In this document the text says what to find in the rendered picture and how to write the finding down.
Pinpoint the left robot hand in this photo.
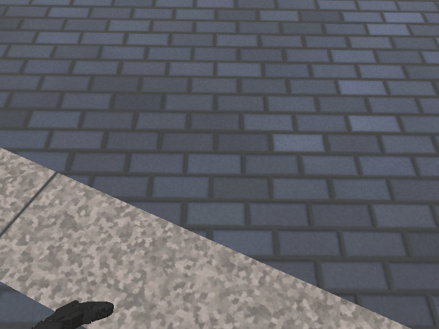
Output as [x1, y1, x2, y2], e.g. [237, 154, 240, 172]
[32, 300, 114, 329]

